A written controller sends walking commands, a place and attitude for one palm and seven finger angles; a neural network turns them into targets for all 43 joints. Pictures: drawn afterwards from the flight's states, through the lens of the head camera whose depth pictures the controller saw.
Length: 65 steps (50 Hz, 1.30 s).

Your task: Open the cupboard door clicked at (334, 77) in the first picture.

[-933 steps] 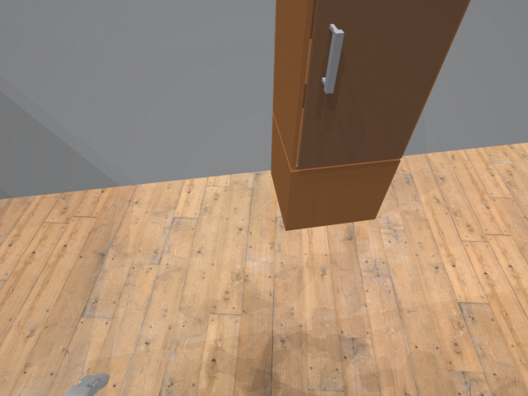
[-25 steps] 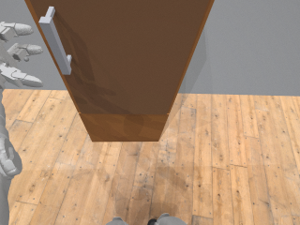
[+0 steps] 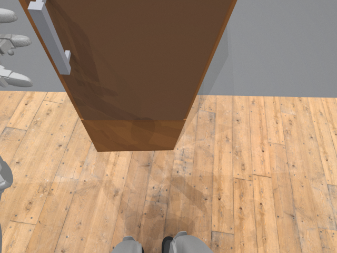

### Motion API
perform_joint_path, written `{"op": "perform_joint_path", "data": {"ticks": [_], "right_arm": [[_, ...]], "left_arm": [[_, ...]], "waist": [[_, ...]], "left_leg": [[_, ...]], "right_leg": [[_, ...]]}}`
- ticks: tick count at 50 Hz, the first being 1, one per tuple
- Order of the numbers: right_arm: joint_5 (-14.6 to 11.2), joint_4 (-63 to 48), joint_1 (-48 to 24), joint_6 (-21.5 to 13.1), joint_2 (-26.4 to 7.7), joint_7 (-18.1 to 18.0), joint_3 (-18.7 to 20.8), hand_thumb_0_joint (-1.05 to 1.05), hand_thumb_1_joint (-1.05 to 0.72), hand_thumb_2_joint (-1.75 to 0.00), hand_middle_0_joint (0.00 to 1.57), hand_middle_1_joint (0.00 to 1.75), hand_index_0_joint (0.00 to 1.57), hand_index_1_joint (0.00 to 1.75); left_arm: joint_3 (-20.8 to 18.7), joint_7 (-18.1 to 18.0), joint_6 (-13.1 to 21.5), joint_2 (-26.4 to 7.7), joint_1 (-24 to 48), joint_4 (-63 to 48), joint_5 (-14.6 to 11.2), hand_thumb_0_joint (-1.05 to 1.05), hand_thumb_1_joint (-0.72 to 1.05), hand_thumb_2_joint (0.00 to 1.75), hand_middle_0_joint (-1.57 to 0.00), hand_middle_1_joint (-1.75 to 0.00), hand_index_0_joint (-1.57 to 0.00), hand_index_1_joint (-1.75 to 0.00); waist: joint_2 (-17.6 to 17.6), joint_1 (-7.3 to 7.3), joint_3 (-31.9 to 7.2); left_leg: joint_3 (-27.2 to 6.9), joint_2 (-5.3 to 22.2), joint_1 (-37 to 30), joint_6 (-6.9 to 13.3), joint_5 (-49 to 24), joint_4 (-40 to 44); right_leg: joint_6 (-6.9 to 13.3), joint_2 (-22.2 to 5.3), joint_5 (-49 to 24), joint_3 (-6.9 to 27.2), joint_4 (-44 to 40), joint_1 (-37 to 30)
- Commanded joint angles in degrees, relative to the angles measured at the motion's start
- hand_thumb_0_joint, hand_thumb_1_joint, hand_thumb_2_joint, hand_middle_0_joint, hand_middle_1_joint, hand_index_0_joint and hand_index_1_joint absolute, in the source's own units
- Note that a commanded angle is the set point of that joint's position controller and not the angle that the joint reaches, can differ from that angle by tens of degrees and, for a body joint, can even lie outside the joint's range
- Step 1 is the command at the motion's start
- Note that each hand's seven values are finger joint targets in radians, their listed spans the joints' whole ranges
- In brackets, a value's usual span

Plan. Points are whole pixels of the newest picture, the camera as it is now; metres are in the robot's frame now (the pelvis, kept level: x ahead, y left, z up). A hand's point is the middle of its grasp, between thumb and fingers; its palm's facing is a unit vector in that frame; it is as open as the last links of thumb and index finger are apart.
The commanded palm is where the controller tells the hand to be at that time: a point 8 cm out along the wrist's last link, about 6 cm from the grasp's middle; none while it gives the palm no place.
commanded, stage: move the hooked fingers beside the handle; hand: left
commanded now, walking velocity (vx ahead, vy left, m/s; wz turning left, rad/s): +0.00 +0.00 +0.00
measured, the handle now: (55, 36) +0.56 +0.22 +0.12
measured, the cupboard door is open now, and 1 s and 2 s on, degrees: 0 0 0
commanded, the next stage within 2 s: slide the fingers in behind the handle in 1.04 s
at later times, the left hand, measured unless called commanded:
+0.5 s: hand (11, 60) +0.49 +0.28 +0.12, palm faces -0.01 -1.00 +0.01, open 14.0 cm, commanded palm +0.48 +0.31 +0.12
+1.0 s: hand (17, 52) +0.50 +0.27 +0.13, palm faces +0.01 -1.00 +0.00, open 14.0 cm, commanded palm +0.48 +0.31 +0.12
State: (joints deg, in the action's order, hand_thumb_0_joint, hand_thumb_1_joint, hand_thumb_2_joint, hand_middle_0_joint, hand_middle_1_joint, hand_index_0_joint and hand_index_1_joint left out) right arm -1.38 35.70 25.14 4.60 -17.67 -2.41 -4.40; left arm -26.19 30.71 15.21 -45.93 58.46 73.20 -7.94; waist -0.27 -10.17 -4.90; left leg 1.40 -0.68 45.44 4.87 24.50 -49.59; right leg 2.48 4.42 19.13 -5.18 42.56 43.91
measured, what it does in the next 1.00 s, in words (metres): stands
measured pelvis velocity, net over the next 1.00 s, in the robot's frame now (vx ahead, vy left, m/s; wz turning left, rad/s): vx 0.00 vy -0.01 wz -0.01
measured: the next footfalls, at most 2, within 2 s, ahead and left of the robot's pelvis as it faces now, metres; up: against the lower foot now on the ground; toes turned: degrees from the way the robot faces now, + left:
none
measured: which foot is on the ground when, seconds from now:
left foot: down 0.00-1.00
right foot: down 0.00-1.00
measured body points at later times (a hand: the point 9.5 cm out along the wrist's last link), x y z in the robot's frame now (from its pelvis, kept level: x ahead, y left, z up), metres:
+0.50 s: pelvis +0.01 +0.01 +0.00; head +0.11 +0.04 +0.44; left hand +0.48 +0.33 +0.12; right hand +0.02 -0.26 -0.10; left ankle -0.02 +0.06 -0.70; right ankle +0.00 -0.10 -0.70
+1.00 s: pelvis +0.00 -0.01 +0.00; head +0.12 +0.02 +0.43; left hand +0.50 +0.32 +0.13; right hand -0.02 -0.28 -0.10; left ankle -0.02 +0.06 -0.70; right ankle +0.00 -0.10 -0.70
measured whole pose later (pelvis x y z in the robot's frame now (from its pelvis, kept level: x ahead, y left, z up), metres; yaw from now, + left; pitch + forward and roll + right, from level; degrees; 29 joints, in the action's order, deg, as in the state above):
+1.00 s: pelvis +0.00 -0.01 +0.00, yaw -1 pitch +19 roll -4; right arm -1.5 34.6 26.2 4.9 -17.3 -1.8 -4.6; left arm -27.8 28.0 15.1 -45.4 56.0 72.7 -6.8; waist -0.7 -10.5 -5.3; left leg 2.1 -0.1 44.1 4.4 24.6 -49.1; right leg 3.0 5.1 19.1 -4.4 42.6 43.1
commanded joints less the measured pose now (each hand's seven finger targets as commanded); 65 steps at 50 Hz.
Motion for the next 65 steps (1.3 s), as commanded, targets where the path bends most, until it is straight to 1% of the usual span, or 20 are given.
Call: {"op": "perform_joint_path", "data": {"ticks": [1, 4, 6, 8, 11, 14, 18, 20, 22, 28, 31, 34, 35, 39, 42, 50, 56, 58, 59, 65], "right_arm": [[0.4, -2.8, 9.9, -0.4, -11.4, -0.9, 4.1, 0.0, -0.9, -0.9, 0.2, 0.3, 0.2, 0.3], [0.8, -3.7, 10.4, -0.2, -11.4, -0.7, 4.3, 0.0, -0.9, -0.9, 0.2, 0.3, 0.2, 0.3], [1.0, -4.1, 10.5, -0.1, -11.2, -0.2, 4.6, 0.0, -0.9, -0.9, 0.2, 0.3, 0.2, 0.3], [1.1, -4.1, 10.5, 0.0, -11.4, 0.1, 5.1, 0.0, -0.9, -0.9, 0.2, 0.3, 0.2, 0.3], [0.8, -4.5, 9.9, 0.2, -11.4, 0.3, 5.2, 0.0, -0.9, -0.9, 0.2, 0.3, 0.2, 0.3], [0.5, -5.1, 9.3, 0.5, -10.9, 0.5, 5.0, 0.0, -0.9, -0.9, 0.2, 0.3, 0.2, 0.3], [0.3, -5.2, 8.9, 0.9, -10.9, 0.5, 5.1, 0.0, -0.9, -0.9, 0.2, 0.3, 0.2, 0.3], [0.2, -4.8, 8.7, 0.7, -10.7, 0.4, 5.1, 0.0, -0.9, -0.9, 0.2, 0.3, 0.2, 0.3], [0.4, -4.4, 8.6, 0.2, -10.7, 0.1, 5.1, 0.0, -0.9, -0.9, 0.2, 0.3, 0.2, 0.3], [0.7, -2.9, 8.2, -0.8, -10.5, -0.1, 4.8, 0.0, -0.9, -0.9, 0.2, 0.3, 0.2, 0.3], [0.6, -2.5, 7.7, -1.0, -10.6, -0.2, 4.4, 0.0, -0.9, -0.9, 0.2, 0.3, 0.2, 0.3], [0.4, -3.2, 7.8, -1.3, -10.5, -0.5, 4.0, 0.0, -0.9, -0.9, 0.2, 0.3, 0.2, 0.3], [0.4, -3.3, 8.1, -1.3, -10.8, -0.6, 4.0, 0.0, -0.9, -0.9, 0.2, 0.3, 0.2, 0.3], [0.5, -3.8, 8.3, -1.3, -10.8, -0.6, 3.9, 0.0, -0.9, -0.9, 0.2, 0.3, 0.2, 0.3], [0.4, -4.4, 8.9, -1.2, -11.1, -0.5, 4.1, 0.0, -0.9, -0.9, 0.2, 0.3, 0.2, 0.3], [-0.1, -4.6, 8.7, -0.2, -10.8, -0.6, 3.9, 0.0, -0.9, -0.9, 0.2, 0.3, 0.2, 0.3], [0.0, -4.5, 9.1, -0.4, -11.2, -0.8, 4.1, 0.0, -0.9, -0.9, 0.2, 0.3, 0.2, 0.3], [-0.1, -4.5, 9.2, -0.4, -10.9, -0.7, 4.2, 0.0, -0.9, -0.9, 0.2, 0.3, 0.2, 0.3], [-0.1, -4.1, 8.8, -0.4, -10.6, -0.6, 4.1, 0.0, -0.9, -0.9, 0.2, 0.3, 0.2, 0.3], [0.2, -3.6, 8.9, -0.7, -10.7, -0.5, 4.6, 0.0, -0.9, -0.9, 0.2, 0.3, 0.2, 0.3]], "left_arm": [[-0.7, -0.9, 1.3, -14.1, 22.0, -8.8, -0.5, 0.0, -0.5, 0.3, -0.3, -1.2, -0.3, -1.2], [-3.7, -2.8, 2.6, -18.2, 23.2, -14.2, 0.4, 0.0, -0.5, 0.3, -0.3, -1.2, -0.3, -1.2], [-3.8, -3.5, 3.9, -17.2, 21.9, -16.9, 0.2, 0.0, -0.5, 0.3, -0.3, -1.2, -0.3, -1.2], [-6.0, -3.9, 5.1, -18.8, 21.2, -18.3, -0.3, 0.0, -0.5, 0.3, -0.3, -1.2, -0.3, -1.2], [-6.5, -3.4, 4.5, -18.4, 18.2, -16.9, -1.0, 0.0, -0.5, 0.3, -0.3, -1.2, -0.3, -1.2], [-5.0, -2.6, 3.7, -16.2, 15.2, -17.8, -0.9, 0.0, -0.5, 0.3, -0.3, -1.2, -0.3, -1.2], [-2.0, -1.9, 2.5, -11.6, 13.4, -16.3, -1.9, 0.0, -0.5, 0.3, -0.3, -1.2, -0.3, -1.2], [1.2, -1.9, 2.3, -7.5, 16.8, -16.0, -2.3, 0.0, -0.5, 0.3, -0.3, -1.2, -0.3, -1.2], [1.4, -2.4, 3.2, -6.8, 20.3, -16.9, -2.8, 0.0, -0.5, 0.3, -0.3, -1.2, -0.3, -1.2], [1.0, -4.6, 5.4, -8.9, 26.0, -18.0, -1.2, 0.0, -0.5, 0.3, -0.3, -1.2, -0.3, -1.2], [0.8, -5.6, 4.6, -9.5, 25.0, -12.8, -0.3, 0.0, -0.5, 0.3, -0.3, -1.2, -0.3, -1.2], [1.2, -5.9, 3.9, -10.2, 25.8, -11.9, 0.4, 0.0, -0.5, 0.3, -0.3, -1.2, -0.3, -1.2], [-1.0, -6.1, 3.7, -13.2, 24.2, -10.5, 0.9, 0.0, -0.5, 0.3, -0.3, -1.2, -0.3, -1.2], [-0.7, -5.3, 4.6, -14.2, 25.9, -13.1, 1.1, 0.0, -0.5, 0.3, -0.3, -1.2, -0.3, -1.2], [-3.3, -4.3, 5.1, -16.2, 22.7, -13.5, -0.2, 0.0, -0.5, 0.3, -0.3, -1.2, -0.3, -1.2], [-3.3, -1.9, 2.9, -17.3, 19.0, -11.7, -0.4, 0.0, -0.5, 0.3, -0.3, -1.2, -0.3, -1.2], [-5.5, -0.8, 3.9, -20.2, 20.9, -13.8, -1.3, 0.0, -0.5, 0.3, -0.3, -1.2, -0.3, -1.2], [-4.2, -0.5, 4.5, -18.4, 20.6, -15.0, -1.3, 0.0, -0.5, 0.3, -0.3, -1.2, -0.3, -1.2], [-1.5, -0.3, 4.3, -15.2, 21.2, -14.5, -1.3, 0.0, -0.5, 0.3, -0.3, -1.2, -0.3, -1.2], [-0.8, -0.8, 3.5, -12.1, 20.9, -16.3, -2.5, 0.0, -0.5, 0.3, -0.3, -1.2, -0.3, -1.2]], "waist": [[-10.9, -0.67, -22.8], [-13.9, 0.98, -27.9], [-15.1, 1.39, -30.0], [-13.8, 1.65, -31.7], [-11.3, 1.98, -29.1], [-14.8, 3.0, -28.7], [-10.4, 2.01, -23.6], [-9.0, 0.15, -21.6], [-10.3, -0.27, -21.1], [-13.9, -0.27, -26.2], [-11.3, -0.84, -22.2], [-10.6, -0.78, -23.7], [-9.5, 0.11, -23.7], [-12.4, -0.05, -27.1], [-8.8, 0.69, -29.1], [-9.2, 0.94, -22.7], [-8.8, 0.69, -25.4], [-12.9, 1.06, -27.7], [-13.3, 0.04, -25.8], [-13.1, 0.5, -27.6]], "left_leg": [[-7.6, 3.3, -22.3, -4.6, -30.3, 4.5], [-7.8, 3.3, -24.9, -5.5, -36.1, 4.1], [-8.0, 3.7, -28.4, -6.2, -40.0, 3.7], [-8.6, 4.1, -29.9, -6.6, -43.1, 3.5], [-7.4, 3.8, -26.7, -5.6, -40.1, 4.0], [-7.5, 4.0, -29.3, -6.3, -44.9, 4.2], [-7.9, 4.2, -28.2, -6.0, -42.5, 5.0], [-8.3, 4.2, -27.8, -5.6, -37.9, 5.4], [-9.0, 4.2, -28.8, -6.0, -37.5, 5.5], [-10.0, 3.9, -31.1, -7.0, -36.8, 4.7], [-9.4, 3.6, -26.9, -6.4, -30.6, 4.9], [-8.4, 2.9, -23.9, -5.5, -29.4, 5.0], [-8.1, 2.8, -22.1, -5.3, -28.3, 4.7], [-7.8, 2.8, -23.3, -5.3, -30.2, 4.2], [-7.0, 2.8, -22.1, -4.5, -31.4, 4.0], [-4.9, 2.3, -15.5, -2.7, -25.2, 5.0], [-4.9, 2.3, -15.3, -2.3, -24.7, 4.7], [-5.2, 2.3, -19.5, -3.1, -28.9, 4.3], [-5.4, 2.5, -20.6, -3.3, -28.6, 4.1], [-7.1, 3.1, -25.8, -4.5, -34.6, 3.9]], "right_leg": [[-0.5, -0.2, -14.8, 3.3, -2.5, -4.6], [-0.3, -0.2, -17.6, 3.4, -1.5, -6.9], [-0.4, 0.0, -18.4, 3.3, -1.6, -6.3], [-0.4, 0.4, -19.4, 3.2, -1.4, -7.3], [-0.5, 0.3, -20.5, 3.5, -2.0, -9.9], [-0.4, 0.1, -21.2, 3.2, -2.0, -8.8], [-0.7, 0.3, -18.8, 2.6, -2.8, -6.4], [-0.8, 0.2, -16.4, 2.5, -3.2, -4.4], [-0.5, 0.1, -15.2, 2.5, -3.0, -3.0], [-0.4, -0.3, -13.8, 2.9, -2.1, -2.6], [-0.4, -0.4, -12.1, 2.9, -2.5, -2.4], [-0.5, -0.6, -14.1, 3.4, -2.1, -5.8], [-0.4, -0.7, -14.2, 3.6, -1.9, -7.0], [-0.4, -0.5, -16.1, 4.0, -1.6, -8.2], [-0.5, -0.3, -19.3, 4.4, -1.5, -11.9], [-0.7, -0.6, -19.5, 5.5, -2.8, -13.6], [-0.8, -0.6, -20.4, 6.0, -2.4, -15.5], [-0.6, -0.4, -21.3, 5.6, -2.0, -13.5], [-0.7, -0.4, -19.7, 5.2, -2.4, -10.7], [-0.6, -0.2, -19.2, 3.9, -2.3, -8.1]]}}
